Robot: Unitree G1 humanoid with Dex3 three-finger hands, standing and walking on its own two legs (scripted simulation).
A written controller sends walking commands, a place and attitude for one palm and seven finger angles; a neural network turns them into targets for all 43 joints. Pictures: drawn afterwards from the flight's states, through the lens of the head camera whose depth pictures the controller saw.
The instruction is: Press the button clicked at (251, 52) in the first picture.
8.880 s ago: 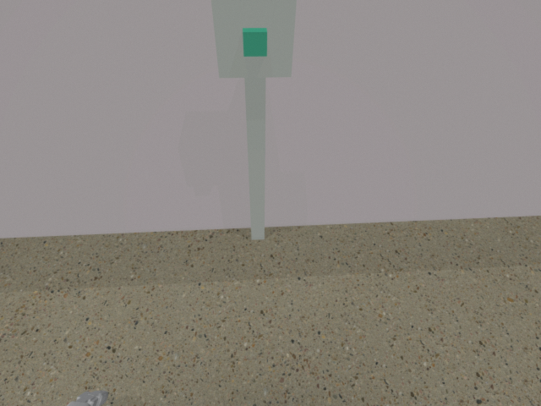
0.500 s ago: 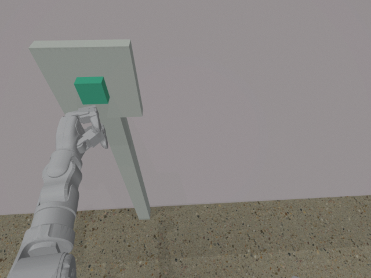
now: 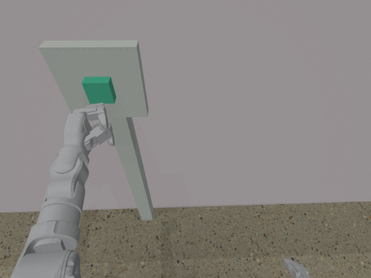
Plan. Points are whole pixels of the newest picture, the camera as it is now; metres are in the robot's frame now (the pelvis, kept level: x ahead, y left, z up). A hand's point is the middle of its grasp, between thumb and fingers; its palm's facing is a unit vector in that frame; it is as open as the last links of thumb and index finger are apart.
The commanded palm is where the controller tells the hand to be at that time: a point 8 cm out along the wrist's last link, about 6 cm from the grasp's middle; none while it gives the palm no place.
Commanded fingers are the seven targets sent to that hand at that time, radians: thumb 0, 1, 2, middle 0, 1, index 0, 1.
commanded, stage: press the button with the knuckle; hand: left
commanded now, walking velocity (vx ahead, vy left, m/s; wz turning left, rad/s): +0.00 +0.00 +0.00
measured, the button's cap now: (100, 89) +0.49 +0.22 +0.15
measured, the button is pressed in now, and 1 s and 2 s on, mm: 0 11 0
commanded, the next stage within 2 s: hold the button down briefly in 1.06 s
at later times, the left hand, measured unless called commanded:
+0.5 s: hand (111, 117) +0.43 +0.18 +0.12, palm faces +0.07 -1.00 +0.01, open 3.1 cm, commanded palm +0.41 +0.24 +0.12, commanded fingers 0.00 0.90 0.90 -1.30 -1.50 -1.30 -1.50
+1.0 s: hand (111, 112) +0.45 +0.19 +0.12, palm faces +0.07 -1.00 +0.01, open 3.4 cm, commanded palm +0.45 +0.23 +0.12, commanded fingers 0.00 0.90 0.90 -1.30 -1.50 -1.30 -1.50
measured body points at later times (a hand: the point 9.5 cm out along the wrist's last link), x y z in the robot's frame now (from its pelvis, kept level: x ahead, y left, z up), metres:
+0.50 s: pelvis -0.01 +0.00 +0.00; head +0.03 +0.00 +0.45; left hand +0.42 +0.24 +0.12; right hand +0.06 -0.27 -0.11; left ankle +0.04 +0.12 -0.72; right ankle -0.04 -0.13 -0.72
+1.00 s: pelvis -0.02 +0.00 -0.01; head +0.03 +0.01 +0.43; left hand +0.44 +0.24 +0.12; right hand +0.03 -0.26 -0.13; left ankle +0.04 +0.12 -0.72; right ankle -0.04 -0.13 -0.72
